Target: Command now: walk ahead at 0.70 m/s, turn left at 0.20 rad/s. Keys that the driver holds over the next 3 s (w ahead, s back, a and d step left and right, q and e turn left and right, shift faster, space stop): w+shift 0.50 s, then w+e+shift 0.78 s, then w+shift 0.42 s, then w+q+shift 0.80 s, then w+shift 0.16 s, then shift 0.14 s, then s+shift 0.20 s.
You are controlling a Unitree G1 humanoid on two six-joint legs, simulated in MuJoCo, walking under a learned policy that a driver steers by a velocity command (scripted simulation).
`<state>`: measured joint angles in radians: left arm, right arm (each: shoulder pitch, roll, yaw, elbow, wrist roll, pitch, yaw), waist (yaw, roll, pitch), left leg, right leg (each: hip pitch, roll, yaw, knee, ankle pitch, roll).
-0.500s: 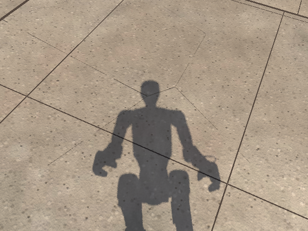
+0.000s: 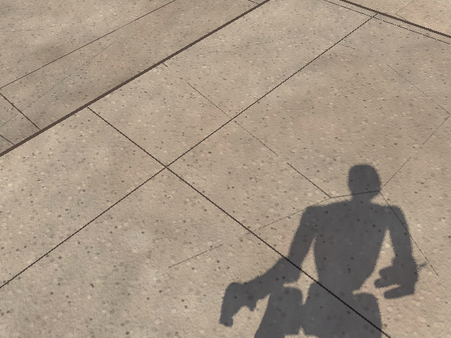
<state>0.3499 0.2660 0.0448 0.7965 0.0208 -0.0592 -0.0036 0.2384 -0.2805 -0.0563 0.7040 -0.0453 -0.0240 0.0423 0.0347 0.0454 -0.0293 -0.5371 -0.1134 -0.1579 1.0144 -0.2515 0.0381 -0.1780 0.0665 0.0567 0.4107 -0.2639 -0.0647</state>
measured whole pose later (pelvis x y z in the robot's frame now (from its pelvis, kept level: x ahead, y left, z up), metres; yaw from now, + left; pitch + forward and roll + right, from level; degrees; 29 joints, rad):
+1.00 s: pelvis +0.81 +0.03 -0.02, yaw -19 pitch +0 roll -1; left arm 0.42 0.31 0.07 0.92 0.01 -0.04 -0.01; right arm 0.11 -0.22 0.03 0.69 -0.07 -0.10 0.00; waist 0.04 -0.01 0.04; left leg -0.57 0.09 -0.11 1.28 -0.35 -0.02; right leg -0.21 0.24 0.03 0.46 -0.23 -0.20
